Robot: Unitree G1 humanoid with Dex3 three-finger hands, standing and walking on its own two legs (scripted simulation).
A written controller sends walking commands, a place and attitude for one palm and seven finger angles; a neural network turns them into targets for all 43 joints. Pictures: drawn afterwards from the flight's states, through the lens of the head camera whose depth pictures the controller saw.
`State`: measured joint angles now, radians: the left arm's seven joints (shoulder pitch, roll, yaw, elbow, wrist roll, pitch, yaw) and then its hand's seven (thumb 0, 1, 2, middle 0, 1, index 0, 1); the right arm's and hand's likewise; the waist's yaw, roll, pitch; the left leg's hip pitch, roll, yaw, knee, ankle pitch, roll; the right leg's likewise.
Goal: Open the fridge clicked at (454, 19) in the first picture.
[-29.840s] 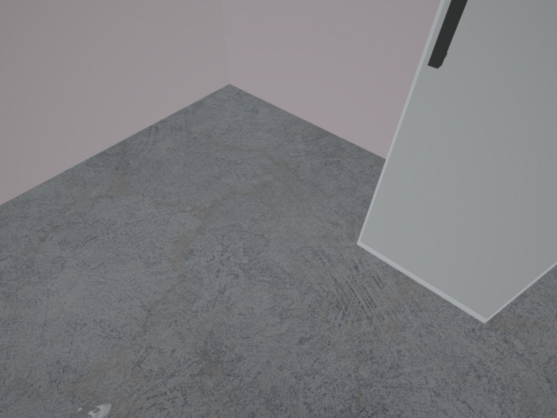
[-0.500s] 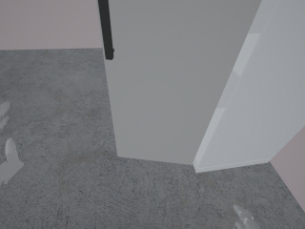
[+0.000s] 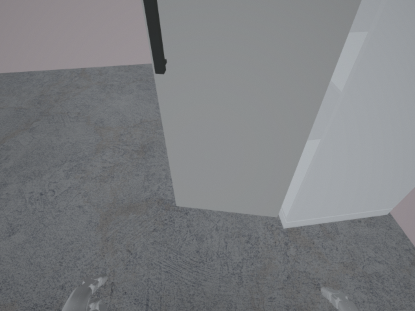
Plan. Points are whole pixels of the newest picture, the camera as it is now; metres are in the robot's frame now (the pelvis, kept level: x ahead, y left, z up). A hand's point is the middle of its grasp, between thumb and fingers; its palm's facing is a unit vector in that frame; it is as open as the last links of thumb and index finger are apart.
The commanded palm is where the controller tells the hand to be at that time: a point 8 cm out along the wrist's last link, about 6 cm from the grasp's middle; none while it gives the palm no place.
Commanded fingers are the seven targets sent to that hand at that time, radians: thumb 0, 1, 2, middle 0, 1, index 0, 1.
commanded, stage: let the arm hang, fingers relaxed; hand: left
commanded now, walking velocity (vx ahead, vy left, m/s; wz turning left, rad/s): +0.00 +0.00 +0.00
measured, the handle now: (154, 6) +0.72 +0.15 +0.29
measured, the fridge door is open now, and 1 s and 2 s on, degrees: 75 75 75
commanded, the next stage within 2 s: look to check the result in 0.88 s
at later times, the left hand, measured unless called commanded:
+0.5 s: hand out of the picture +0.01 +0.24 -0.15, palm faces -0.02 -0.95 -0.32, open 7.4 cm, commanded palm none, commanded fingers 0.00 0.90 0.90 -0.20 -0.30 -0.20 -0.30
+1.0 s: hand out of the picture +0.14 +0.21 -0.14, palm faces -0.08 -0.95 -0.31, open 7.3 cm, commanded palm none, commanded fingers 0.00 0.90 0.90 -0.20 -0.30 -0.20 -0.30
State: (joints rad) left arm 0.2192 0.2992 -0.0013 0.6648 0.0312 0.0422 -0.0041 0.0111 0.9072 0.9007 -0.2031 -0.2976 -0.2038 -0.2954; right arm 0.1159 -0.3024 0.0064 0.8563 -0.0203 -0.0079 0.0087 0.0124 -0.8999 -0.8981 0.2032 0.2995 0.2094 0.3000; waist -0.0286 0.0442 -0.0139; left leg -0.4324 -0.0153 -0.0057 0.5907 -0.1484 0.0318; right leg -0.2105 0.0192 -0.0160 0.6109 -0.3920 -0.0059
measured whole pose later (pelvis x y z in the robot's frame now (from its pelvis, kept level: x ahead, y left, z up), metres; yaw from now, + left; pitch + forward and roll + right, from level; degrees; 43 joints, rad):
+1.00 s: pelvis +0.05 -0.01 +0.02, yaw -2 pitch -1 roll +0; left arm 0.12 0.30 0.00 1.10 0.01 -0.02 0.01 0.01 0.91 0.90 -0.21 -0.30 -0.21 -0.30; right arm 0.09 -0.33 -0.01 1.13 -0.01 -0.01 -0.01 0.01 -0.90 -0.90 0.20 0.30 0.21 0.30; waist -0.02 -0.01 0.05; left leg -0.23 -0.01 0.03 0.36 -0.11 0.01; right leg 0.00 0.02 0.03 0.32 -0.30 -0.02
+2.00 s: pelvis +0.05 -0.02 +0.02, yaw -3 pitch -1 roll +0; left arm 0.15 0.32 0.00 1.12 0.01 -0.01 0.01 0.01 0.91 0.90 -0.21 -0.30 -0.21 -0.30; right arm 0.09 -0.32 0.00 1.15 -0.01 0.00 -0.02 0.01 -0.90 -0.90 0.20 0.30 0.21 0.30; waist -0.01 -0.01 0.06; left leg -0.21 0.01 0.04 0.34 -0.12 0.00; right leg 0.03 0.03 0.04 0.28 -0.29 -0.03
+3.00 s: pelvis +0.04 -0.01 +0.02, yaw -3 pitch -1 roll +0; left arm 0.14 0.33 0.00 1.12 0.01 -0.01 0.01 0.01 0.91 0.90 -0.21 -0.30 -0.21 -0.30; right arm 0.08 -0.33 -0.01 1.15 -0.01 0.00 -0.01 0.01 -0.90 -0.90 0.20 0.30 0.21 0.30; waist -0.01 -0.01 0.07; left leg -0.20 0.00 0.04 0.32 -0.09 0.01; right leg 0.03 0.02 0.04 0.27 -0.27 -0.02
